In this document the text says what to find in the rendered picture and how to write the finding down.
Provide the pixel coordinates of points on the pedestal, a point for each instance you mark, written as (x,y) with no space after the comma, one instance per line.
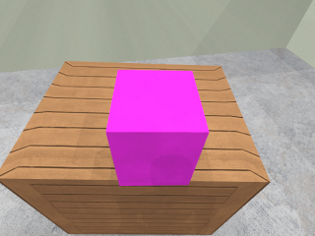
(62,166)

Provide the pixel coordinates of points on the carton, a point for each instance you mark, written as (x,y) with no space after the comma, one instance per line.
(156,127)

